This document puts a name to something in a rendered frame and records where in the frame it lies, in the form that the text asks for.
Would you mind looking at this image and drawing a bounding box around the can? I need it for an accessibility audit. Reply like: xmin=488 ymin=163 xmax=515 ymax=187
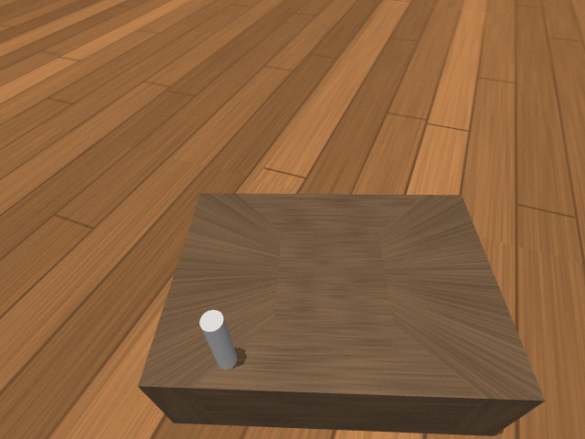
xmin=199 ymin=310 xmax=237 ymax=369

